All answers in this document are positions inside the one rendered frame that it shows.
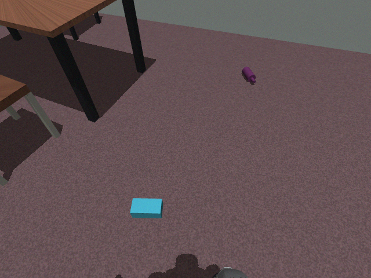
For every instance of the table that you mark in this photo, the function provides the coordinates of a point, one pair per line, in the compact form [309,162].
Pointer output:
[51,18]

